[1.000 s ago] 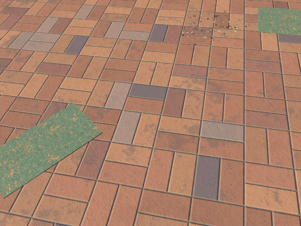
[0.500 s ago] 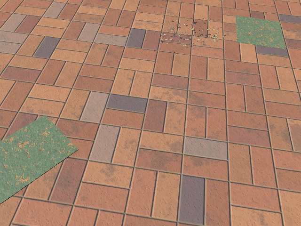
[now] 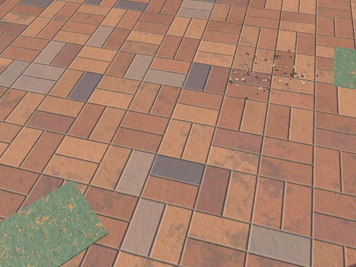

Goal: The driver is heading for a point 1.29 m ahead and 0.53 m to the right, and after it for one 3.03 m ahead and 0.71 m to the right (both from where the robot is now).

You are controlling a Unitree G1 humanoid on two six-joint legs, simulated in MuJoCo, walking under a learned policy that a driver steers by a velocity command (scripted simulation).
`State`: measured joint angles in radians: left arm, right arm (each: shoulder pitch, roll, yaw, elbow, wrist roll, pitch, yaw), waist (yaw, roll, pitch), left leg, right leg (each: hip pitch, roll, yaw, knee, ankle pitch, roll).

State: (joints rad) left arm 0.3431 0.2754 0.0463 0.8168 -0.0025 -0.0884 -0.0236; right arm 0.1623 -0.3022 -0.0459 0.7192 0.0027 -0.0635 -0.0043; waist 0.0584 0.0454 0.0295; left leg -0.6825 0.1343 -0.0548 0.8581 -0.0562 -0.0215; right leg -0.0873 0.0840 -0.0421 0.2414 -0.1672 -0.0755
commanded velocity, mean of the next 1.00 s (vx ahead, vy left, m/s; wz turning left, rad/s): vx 0.50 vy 0.00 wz -0.36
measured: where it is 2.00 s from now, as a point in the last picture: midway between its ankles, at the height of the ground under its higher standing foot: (257, 170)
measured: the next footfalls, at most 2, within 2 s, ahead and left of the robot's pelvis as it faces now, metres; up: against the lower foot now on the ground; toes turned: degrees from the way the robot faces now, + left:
left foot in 0.22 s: +0.31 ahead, +0.16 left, +0.00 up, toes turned +1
right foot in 0.76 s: +0.56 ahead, -0.13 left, +0.00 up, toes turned -19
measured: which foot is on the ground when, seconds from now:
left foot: up 0.00-0.20, down 0.22-0.76, up 0.78-1.00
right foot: down 0.00-0.24, up 0.26-0.74, down 0.76-1.00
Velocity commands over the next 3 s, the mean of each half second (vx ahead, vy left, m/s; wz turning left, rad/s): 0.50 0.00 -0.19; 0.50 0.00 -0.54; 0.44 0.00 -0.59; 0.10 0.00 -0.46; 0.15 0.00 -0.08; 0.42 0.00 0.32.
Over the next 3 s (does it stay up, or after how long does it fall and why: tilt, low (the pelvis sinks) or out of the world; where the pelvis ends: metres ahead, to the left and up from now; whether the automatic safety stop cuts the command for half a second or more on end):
stays up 1.11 -0.48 -0.03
